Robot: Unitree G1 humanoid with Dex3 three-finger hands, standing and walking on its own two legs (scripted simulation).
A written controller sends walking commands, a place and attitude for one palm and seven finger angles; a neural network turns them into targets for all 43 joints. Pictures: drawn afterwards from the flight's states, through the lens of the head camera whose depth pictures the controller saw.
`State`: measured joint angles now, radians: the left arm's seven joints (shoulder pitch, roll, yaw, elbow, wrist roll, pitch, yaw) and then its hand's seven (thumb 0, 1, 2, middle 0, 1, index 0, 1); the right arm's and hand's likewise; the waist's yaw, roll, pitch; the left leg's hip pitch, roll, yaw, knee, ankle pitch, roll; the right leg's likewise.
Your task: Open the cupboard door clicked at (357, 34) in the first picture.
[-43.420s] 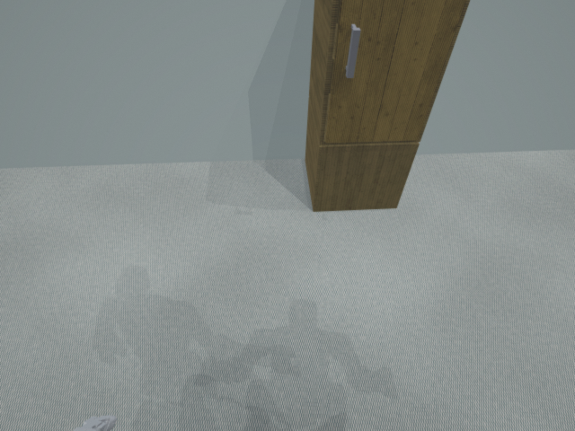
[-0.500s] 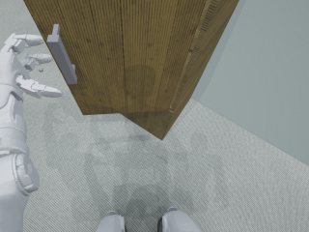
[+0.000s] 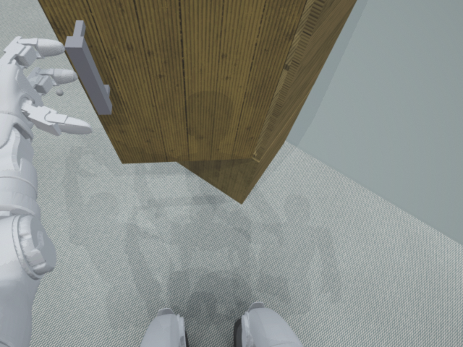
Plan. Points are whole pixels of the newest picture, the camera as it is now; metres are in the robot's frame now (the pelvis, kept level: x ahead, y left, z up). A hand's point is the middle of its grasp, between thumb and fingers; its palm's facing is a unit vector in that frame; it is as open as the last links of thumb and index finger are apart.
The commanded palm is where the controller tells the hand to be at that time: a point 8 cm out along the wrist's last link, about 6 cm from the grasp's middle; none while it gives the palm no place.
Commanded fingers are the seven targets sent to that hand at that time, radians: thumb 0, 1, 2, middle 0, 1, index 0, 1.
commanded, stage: slide the fingers in behind the handle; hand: left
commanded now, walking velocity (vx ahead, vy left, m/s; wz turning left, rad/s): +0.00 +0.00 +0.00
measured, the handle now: (93, 71) +0.55 +0.19 +0.08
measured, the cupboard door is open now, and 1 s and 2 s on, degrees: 39 37 40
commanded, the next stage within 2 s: close the thumb around the handle in 1.62 s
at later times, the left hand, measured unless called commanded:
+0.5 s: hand (67, 89) +0.51 +0.22 +0.09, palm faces +0.06 -1.00 +0.00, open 14.3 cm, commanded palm +0.49 +0.25 +0.08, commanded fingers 0.00 -0.50 0.30 -0.30 -1.20 -0.30 -1.20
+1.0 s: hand (106, 90) +0.51 +0.17 +0.09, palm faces +0.03 -1.00 -0.02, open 14.0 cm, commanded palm +0.48 +0.21 +0.08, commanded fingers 0.00 -0.50 0.30 -0.30 -1.20 -0.30 -1.20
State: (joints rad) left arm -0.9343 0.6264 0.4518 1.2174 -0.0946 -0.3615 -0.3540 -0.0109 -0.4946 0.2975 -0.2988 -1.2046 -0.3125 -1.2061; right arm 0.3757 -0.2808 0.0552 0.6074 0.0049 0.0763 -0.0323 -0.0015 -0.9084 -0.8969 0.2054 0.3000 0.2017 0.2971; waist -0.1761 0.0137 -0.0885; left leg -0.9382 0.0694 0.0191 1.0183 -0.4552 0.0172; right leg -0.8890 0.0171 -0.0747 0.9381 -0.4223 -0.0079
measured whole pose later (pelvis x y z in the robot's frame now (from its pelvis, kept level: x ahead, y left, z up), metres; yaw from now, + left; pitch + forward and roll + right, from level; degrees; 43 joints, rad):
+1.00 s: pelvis +0.01 +0.00 +0.00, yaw +0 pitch +21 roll -2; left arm -0.89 0.43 0.37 1.13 -0.08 -0.40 -0.17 -0.01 -0.49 0.30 -0.30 -1.20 -0.29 -1.19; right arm 0.39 -0.25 0.03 0.62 -0.01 0.07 0.02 0.00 -0.91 -0.90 0.20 0.30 0.20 0.30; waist -0.16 0.03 -0.11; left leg -0.89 0.06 0.04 0.99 -0.46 0.01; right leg -0.86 0.01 -0.06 0.94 -0.43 -0.01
